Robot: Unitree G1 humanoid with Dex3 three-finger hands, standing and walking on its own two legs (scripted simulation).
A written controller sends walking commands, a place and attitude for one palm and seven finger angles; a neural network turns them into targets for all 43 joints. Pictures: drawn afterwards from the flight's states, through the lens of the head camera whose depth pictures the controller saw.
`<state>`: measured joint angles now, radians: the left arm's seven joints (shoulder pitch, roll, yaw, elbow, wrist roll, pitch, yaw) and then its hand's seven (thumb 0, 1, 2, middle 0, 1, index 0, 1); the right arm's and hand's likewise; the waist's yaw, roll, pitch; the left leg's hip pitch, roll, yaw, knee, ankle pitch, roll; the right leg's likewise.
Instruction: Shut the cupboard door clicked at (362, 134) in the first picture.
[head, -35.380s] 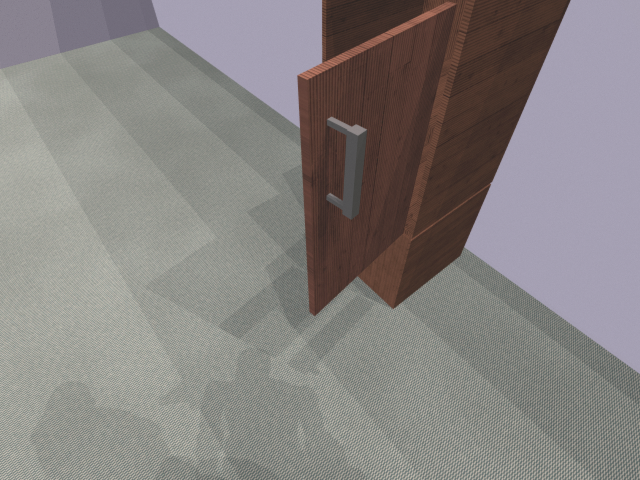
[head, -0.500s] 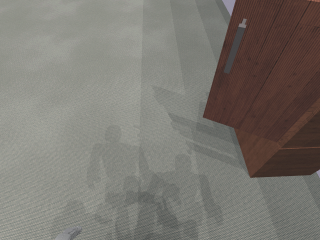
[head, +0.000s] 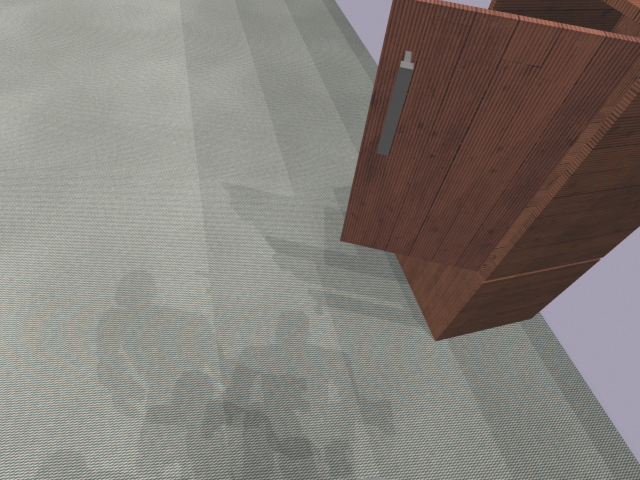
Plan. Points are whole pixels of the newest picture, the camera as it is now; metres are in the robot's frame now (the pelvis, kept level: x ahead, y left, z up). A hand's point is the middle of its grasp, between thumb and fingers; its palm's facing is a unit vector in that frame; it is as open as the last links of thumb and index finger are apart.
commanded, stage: turn to face it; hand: left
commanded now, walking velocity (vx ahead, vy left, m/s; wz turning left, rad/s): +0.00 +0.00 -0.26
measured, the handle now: (394, 105) +0.68 -0.08 +0.10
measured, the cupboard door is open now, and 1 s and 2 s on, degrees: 63 63 63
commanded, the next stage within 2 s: take the last steps up to it in 0.08 s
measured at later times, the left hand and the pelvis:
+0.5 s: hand out of the picture +0.10 +0.15 -0.17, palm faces -0.09 -0.98 -0.19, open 7.4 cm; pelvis +0.05 -0.03 +0.01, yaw -6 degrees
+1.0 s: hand (280, 348) +0.33 +0.07 -0.16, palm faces -0.27 -0.95 -0.19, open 7.4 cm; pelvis +0.19 -0.09 +0.00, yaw -12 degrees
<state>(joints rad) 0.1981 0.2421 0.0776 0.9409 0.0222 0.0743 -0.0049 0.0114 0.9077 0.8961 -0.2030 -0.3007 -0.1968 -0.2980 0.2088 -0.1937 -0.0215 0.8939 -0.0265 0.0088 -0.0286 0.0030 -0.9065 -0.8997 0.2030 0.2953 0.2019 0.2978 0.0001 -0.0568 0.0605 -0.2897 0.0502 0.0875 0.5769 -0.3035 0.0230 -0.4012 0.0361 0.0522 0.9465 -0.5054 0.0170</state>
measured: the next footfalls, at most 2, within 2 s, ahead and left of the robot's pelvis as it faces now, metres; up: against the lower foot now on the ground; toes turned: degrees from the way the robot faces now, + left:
right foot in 0.26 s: +0.01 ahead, -0.14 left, +0.00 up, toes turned -7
left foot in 0.60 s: +0.17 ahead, +0.07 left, +0.00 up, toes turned +0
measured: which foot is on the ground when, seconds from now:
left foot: down 0.00-0.28, up 0.30-0.58, down 0.60-1.00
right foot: up 0.00-0.24, down 0.26-0.60, up 0.62-1.00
